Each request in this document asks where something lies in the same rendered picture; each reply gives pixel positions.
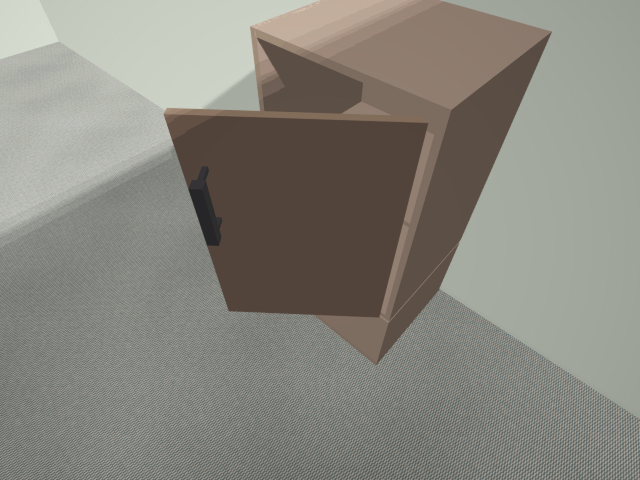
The cupboard door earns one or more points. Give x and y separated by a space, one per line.
312 204

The handle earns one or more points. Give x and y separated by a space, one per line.
210 224

